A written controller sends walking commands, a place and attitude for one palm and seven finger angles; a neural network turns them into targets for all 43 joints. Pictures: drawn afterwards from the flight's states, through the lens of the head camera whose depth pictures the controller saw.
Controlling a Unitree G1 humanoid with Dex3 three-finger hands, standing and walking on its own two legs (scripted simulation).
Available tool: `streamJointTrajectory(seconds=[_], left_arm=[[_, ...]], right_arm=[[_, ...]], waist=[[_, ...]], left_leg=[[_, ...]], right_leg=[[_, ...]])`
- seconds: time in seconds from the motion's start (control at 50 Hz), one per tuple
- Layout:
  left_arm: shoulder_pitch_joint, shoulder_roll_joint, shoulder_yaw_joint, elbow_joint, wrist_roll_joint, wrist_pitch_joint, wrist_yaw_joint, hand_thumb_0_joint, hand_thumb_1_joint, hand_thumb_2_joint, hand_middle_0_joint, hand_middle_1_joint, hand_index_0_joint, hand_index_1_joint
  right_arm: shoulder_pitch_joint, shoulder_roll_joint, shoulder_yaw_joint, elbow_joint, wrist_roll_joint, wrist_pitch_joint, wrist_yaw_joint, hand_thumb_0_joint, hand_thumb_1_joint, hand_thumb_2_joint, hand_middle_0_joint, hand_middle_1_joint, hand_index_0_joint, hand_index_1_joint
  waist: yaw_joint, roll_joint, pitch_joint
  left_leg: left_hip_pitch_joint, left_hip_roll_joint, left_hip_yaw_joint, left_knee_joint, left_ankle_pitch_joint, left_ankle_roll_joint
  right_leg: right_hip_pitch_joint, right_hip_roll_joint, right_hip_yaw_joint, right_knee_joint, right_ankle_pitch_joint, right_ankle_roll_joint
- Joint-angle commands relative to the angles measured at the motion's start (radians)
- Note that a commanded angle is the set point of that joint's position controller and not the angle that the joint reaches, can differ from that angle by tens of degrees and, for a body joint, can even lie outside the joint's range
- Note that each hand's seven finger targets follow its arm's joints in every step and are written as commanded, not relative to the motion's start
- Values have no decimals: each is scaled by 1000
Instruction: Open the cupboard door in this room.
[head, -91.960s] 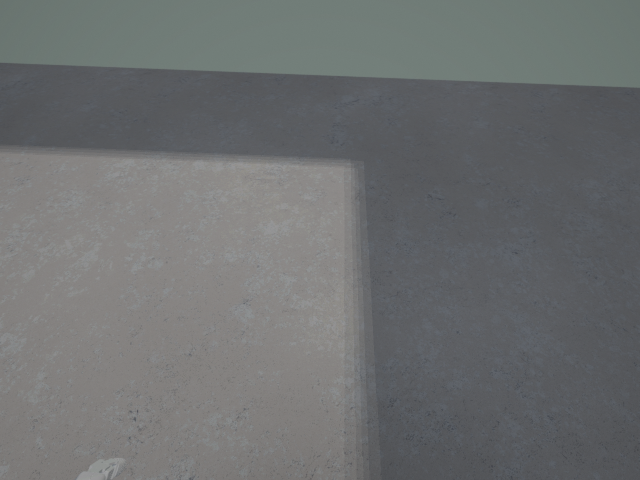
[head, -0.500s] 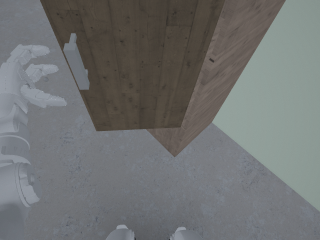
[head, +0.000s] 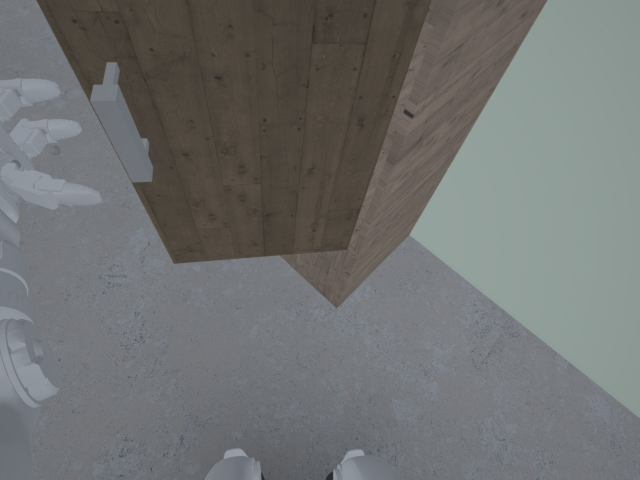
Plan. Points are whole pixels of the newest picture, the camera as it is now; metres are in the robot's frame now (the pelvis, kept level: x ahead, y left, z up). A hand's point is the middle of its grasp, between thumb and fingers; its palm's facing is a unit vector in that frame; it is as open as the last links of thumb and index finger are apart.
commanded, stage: move the hooked fingers beside the handle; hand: left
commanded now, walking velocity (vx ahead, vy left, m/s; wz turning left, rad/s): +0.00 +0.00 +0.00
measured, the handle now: (128, 125) +0.52 +0.20 +0.10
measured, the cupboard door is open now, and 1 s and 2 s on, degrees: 51 51 51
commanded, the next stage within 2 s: slide the fingers in behind the handle in 0.48 s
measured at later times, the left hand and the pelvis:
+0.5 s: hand (57, 151) +0.48 +0.27 +0.10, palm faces +0.08 -1.00 +0.01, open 14.0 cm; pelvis +0.00 +0.01 +0.00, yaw +1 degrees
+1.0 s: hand (78, 154) +0.48 +0.24 +0.10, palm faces +0.06 -1.00 +0.02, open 14.0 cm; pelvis -0.01 +0.01 +0.00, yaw +1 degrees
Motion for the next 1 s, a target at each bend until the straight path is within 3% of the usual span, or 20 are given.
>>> streamJointTrajectory(seconds=[0.0,0.02,0.12,0.18,0.22,0.26,0.32,0.34,0.44,0.48,0.66,0.74,0.76,0.78,0.82,0.84,0.88,0.92,0.94,0.98], left_arm=[[-391,299,16,-259,-37,-80,-20,0,-500,300,-300,-1200,-300,-1200],[-397,256,-18,-252,-47,-77,-27,0,-500,300,-300,-1200,-300,-1200],[-413,199,-66,-210,-61,-44,-37,0,-500,300,-300,-1200,-300,-1200],[-467,252,-37,-228,-45,-54,-18,0,-500,300,-300,-1200,-300,-1200],[-489,208,-65,-256,-50,-69,-5,0,-500,300,-300,-1200,-300,-1200],[-490,229,-50,-246,-38,-75,8,0,-500,300,-300,-1200,-300,-1200],[-510,223,-58,-200,-36,-65,19,0,-500,300,-300,-1200,-300,-1200],[-512,263,-29,-188,-24,-62,24,0,-500,300,-300,-1200,-300,-1200],[-492,299,-10,-213,-10,-73,24,0,-500,300,-300,-1200,-300,-1200],[-482,291,-13,-210,-16,-73,17,0,-500,300,-300,-1200,-300,-1200],[-438,207,-55,-233,-44,-61,2,0,-500,300,-300,-1200,-300,-1200],[-450,213,-36,-261,-42,-67,25,0,-500,300,-300,-1200,-300,-1200],[-449,174,-64,-271,-44,-67,30,0,-500,300,-300,-1200,-300,-1200],[-426,191,-43,-259,-40,-66,38,0,-500,300,-300,-1200,-300,-1200],[-458,154,-71,-285,-45,-71,51,0,-500,300,-300,-1200,-300,-1200],[-448,193,-40,-292,-33,-74,59,0,-500,300,-300,-1200,-300,-1200],[-446,123,-91,-275,-29,-69,70,0,-500,300,-300,-1200,-300,-1200],[-456,127,-84,-275,-34,-72,87,0,-500,300,-300,-1200,-300,-1200],[-472,152,-66,-305,-25,-80,94,0,-500,300,-300,-1200,-300,-1200],[-453,103,-93,-293,-25,-80,104,0,-500,300,-300,-1200,-300,-1200]], right_arm=[[131,-189,-74,-54,4,-14,-15,0,-900,-900,200,300,200,300],[132,-186,-72,-53,6,-12,-16,0,-900,-900,200,300,200,300],[123,-188,-69,-43,8,-13,-20,0,-900,-900,200,300,200,300],[119,-196,-69,-39,4,-15,-22,0,-900,-900,200,300,200,300],[116,-188,-68,-41,2,-20,-20,0,-900,-900,200,300,200,300],[116,-191,-67,-36,0,-20,-18,0,-900,-900,200,300,200,300],[116,-193,-61,-32,0,-21,-18,0,-900,-900,200,300,200,300],[120,-199,-61,-35,0,-21,-18,0,-900,-900,200,300,200,300],[124,-197,-58,-49,-3,-19,-16,0,-900,-900,200,300,200,300],[129,-197,-61,-49,-3,-14,-14,0,-900,-900,200,300,200,300],[135,-190,-67,-47,-1,-8,-11,0,-900,-900,200,300,200,300],[140,-191,-71,-41,-4,-9,-7,0,-900,-900,200,300,200,300],[136,-185,-72,-41,-6,-10,-4,0,-900,-900,200,300,200,300],[138,-188,-73,-42,-5,-9,-5,0,-900,-900,200,300,200,300],[132,-181,-71,-44,-6,-14,-2,0,-900,-900,200,300,200,300],[132,-187,-73,-42,-5,-12,-2,0,-900,-900,200,300,200,300],[121,-178,-72,-44,-4,-14,1,0,-900,-900,200,300,200,300],[122,-179,-70,-44,-6,-16,1,0,-900,-900,200,300,200,300],[121,-183,-72,-45,-7,-17,2,0,-900,-900,200,300,200,300],[112,-175,-72,-47,-7,-21,6,0,-900,-900,200,300,200,300]], waist=[[33,179,-456],[18,179,-434],[2,137,-369],[6,153,-387],[0,189,-405],[8,180,-438],[-4,158,-389],[1,141,-409],[19,193,-463],[14,160,-452],[14,160,-434],[22,180,-437],[16,174,-441],[23,145,-434],[17,175,-419],[30,190,-447],[16,179,-412],[18,165,-391],[27,174,-439],[25,160,-425]], left_leg=[[453,-17,-78,-58,473,2],[467,-17,-79,-55,491,4],[434,-18,-84,-62,432,6],[441,-14,-101,-63,409,-2],[480,-14,-104,-54,448,-3],[495,-10,-119,-55,454,-12],[450,-13,-114,-55,405,-6],[443,-12,-114,-57,391,-5],[464,-12,-109,-47,459,-11],[453,-9,-111,-47,457,-11],[464,-9,-105,-57,446,-8],[491,-5,-116,-62,467,-14],[492,-8,-113,-60,464,-12],[481,-6,-116,-64,452,-13],[486,-10,-115,-63,455,-11],[506,-6,-119,-66,464,-18],[499,-6,-119,-69,440,-18],[487,-8,-122,-72,432,-15],[508,-7,-125,-71,453,-19],[506,-7,-124,-72,437,-21]], right_leg=[[88,20,5,-75,395,-8],[69,22,2,-77,400,-10],[32,17,-5,-85,354,-9],[8,14,-6,-76,313,-9],[-6,15,-9,-71,320,-14],[-6,16,-12,-64,308,-12],[-14,15,-13,-68,284,-13],[-7,15,-9,-67,282,-9],[14,17,-6,-53,328,-11],[19,19,-11,-54,329,-10],[15,25,-17,-68,320,-11],[-4,25,-23,-64,309,-14],[3,25,-22,-66,312,-12],[5,25,-24,-67,304,-13],[5,25,-25,-65,303,-16],[-3,24,-24,-62,298,-16],[-22,23,-26,-67,281,-14],[-13,24,-30,-67,274,-18],[-4,22,-25,-60,289,-16],[-3,22,-27,-64,283,-15]])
